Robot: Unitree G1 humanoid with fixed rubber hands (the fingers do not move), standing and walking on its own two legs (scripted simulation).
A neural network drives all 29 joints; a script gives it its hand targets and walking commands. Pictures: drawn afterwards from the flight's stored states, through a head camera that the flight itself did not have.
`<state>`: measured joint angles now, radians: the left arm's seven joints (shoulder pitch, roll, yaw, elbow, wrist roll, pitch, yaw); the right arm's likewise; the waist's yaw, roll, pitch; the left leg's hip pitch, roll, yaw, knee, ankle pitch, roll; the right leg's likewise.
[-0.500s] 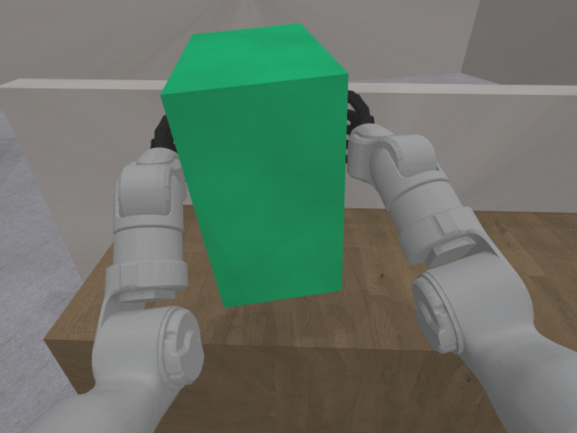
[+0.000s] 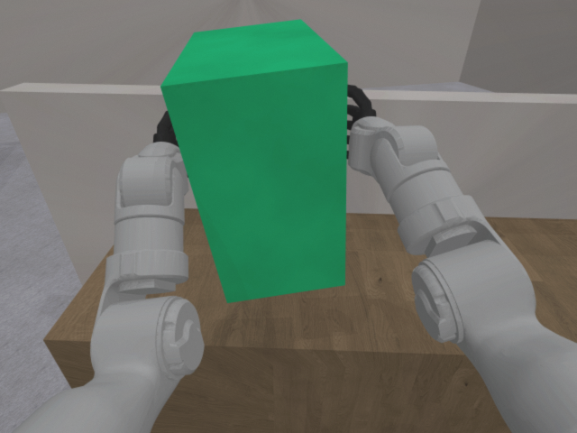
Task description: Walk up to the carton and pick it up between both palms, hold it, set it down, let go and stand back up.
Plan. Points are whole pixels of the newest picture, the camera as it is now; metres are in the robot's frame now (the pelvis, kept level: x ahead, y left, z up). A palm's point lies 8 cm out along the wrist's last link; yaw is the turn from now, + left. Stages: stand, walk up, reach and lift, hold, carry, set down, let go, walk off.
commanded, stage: hold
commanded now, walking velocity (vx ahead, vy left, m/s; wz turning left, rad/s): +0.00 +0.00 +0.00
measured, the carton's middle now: (266, 153) +0.41 +0.02 +0.28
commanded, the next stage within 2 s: set down in 1.02 s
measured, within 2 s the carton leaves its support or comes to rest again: neither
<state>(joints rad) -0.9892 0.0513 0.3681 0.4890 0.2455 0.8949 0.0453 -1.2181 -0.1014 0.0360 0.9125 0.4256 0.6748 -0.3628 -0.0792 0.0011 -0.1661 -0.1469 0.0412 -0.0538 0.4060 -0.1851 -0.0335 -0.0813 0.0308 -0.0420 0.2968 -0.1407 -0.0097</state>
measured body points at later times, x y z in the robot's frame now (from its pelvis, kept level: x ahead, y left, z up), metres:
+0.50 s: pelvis +0.00 +0.00 +0.00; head -0.09 +0.01 +0.44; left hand +0.39 +0.14 +0.29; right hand +0.39 -0.11 +0.31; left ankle +0.03 +0.13 -0.75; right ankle +0.02 -0.11 -0.75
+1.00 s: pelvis +0.00 +0.00 +0.00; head -0.09 +0.01 +0.44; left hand +0.39 +0.15 +0.29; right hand +0.39 -0.11 +0.31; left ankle +0.03 +0.13 -0.75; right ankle +0.02 -0.11 -0.75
